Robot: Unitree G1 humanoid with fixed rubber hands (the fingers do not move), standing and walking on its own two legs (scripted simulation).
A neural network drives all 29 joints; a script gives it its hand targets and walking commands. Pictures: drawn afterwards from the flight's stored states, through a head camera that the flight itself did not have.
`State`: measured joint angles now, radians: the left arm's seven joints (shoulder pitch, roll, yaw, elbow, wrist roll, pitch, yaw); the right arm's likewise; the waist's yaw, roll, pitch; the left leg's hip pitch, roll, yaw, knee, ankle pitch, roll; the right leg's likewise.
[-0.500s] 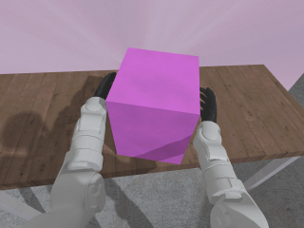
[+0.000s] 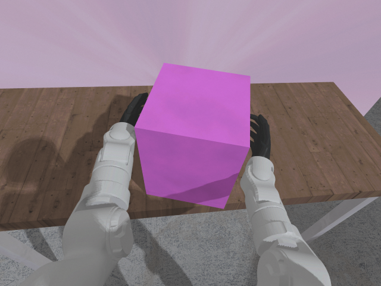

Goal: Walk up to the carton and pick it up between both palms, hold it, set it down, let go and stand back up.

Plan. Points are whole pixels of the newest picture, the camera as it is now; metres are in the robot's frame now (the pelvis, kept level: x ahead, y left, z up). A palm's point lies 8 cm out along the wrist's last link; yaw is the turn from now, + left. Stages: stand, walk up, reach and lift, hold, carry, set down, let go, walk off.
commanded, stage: set down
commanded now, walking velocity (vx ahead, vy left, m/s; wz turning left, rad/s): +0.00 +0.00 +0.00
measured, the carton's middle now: (195, 138) +0.41 -0.06 +0.05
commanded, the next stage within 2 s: none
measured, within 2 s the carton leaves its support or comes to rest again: neither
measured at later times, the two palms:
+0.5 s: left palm (129, 126) +0.43 +0.08 +0.09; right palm (258, 152) +0.33 -0.19 +0.08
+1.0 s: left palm (130, 128) +0.43 +0.08 +0.09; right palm (258, 153) +0.33 -0.19 +0.07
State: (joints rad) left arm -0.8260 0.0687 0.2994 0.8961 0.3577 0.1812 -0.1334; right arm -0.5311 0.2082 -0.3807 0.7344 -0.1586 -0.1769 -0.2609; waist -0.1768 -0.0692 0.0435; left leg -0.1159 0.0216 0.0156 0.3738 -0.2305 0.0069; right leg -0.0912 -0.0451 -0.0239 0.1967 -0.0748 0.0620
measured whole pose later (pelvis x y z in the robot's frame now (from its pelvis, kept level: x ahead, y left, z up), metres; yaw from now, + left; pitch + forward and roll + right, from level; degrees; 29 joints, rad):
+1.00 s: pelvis -0.01 -0.01 +0.00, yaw +0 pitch -2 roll -1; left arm -0.87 0.03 0.47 0.94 0.48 0.01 -0.17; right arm -0.61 0.24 -0.59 0.89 -0.36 -0.43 -0.25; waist -0.15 -0.09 0.11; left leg -0.11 0.02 0.01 0.34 -0.21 0.00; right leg -0.10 -0.04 -0.03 0.21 -0.08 0.05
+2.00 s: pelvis -0.02 +0.01 -0.02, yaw -2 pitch +9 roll -3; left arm -0.96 0.27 -0.11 1.21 -0.19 -0.03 -0.01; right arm -0.69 -0.04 -0.10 0.95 0.23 -0.12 -0.30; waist -0.19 -0.01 -0.09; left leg -0.48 0.04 0.03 0.60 -0.28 0.02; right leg -0.45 -0.03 0.00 0.40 -0.11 0.07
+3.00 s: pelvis -0.02 -0.01 +0.00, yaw -3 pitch -5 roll -1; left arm -0.62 0.37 0.10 0.33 -0.12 0.61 -0.12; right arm -0.40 -0.10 -0.01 0.12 0.36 0.41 -0.39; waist -0.13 -0.06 0.11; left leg -0.07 0.05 0.06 0.40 -0.23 -0.01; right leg -0.10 -0.02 0.03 0.28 -0.09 0.05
